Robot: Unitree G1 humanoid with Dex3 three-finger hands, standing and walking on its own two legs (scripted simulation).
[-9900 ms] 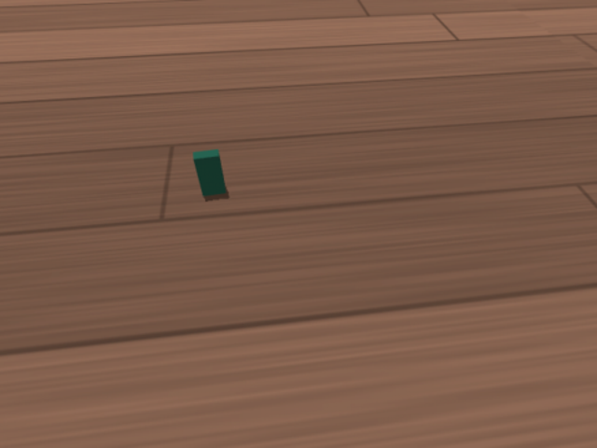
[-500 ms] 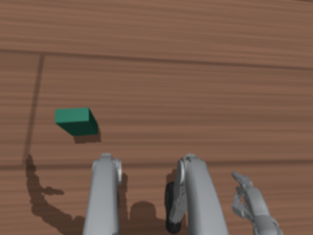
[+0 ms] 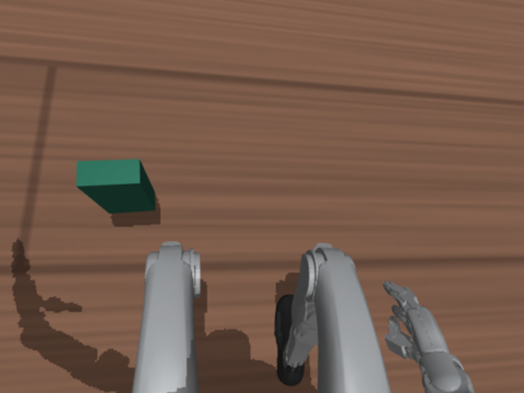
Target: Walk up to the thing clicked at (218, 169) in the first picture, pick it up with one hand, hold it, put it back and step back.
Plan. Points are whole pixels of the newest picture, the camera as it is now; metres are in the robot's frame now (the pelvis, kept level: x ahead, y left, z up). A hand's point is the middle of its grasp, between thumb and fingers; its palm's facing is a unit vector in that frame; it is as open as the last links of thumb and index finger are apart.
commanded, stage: go down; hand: left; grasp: from the side
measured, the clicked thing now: (122, 189) +0.45 +0.28 -0.33
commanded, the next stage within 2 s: approach in 0.58 s
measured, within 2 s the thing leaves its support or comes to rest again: neither
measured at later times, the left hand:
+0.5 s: hand out of the picture +0.32 +0.47 -0.02, palm faces +0.38 -0.92 -0.10, open 17.6 cm
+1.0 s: hand out of the picture +0.33 +0.47 -0.09, palm faces +0.42 -0.91 +0.02, open 17.7 cm
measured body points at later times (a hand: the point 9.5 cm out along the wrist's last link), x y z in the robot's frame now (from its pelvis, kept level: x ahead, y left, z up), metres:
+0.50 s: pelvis +0.00 +0.00 -0.03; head +0.20 +0.08 +0.36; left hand +0.29 +0.52 -0.01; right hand +0.17 -0.27 -0.13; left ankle +0.08 +0.13 -0.41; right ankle +0.10 -0.14 -0.41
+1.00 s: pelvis -0.01 +0.00 -0.08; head +0.21 +0.10 +0.31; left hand +0.30 +0.51 -0.08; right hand +0.18 -0.27 -0.16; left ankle +0.08 +0.13 -0.41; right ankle +0.10 -0.14 -0.41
